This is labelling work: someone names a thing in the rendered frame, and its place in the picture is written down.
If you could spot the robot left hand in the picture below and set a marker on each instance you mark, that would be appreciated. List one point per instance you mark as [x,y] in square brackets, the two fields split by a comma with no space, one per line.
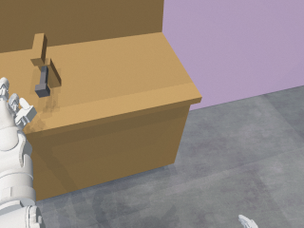
[10,114]

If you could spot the left robot forearm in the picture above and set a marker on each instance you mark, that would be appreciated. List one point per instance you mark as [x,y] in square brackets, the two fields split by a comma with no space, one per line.
[16,171]

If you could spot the robot right hand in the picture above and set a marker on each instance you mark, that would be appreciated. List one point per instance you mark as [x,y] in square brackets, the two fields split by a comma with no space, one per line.
[246,222]

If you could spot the tap lever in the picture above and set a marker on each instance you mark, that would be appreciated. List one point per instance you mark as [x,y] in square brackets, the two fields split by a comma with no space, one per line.
[42,90]

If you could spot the counter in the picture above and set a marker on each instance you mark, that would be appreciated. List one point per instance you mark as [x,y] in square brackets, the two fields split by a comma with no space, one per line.
[119,95]

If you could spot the left robot upper arm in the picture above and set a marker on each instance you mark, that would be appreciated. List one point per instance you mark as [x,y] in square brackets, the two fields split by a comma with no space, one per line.
[25,217]

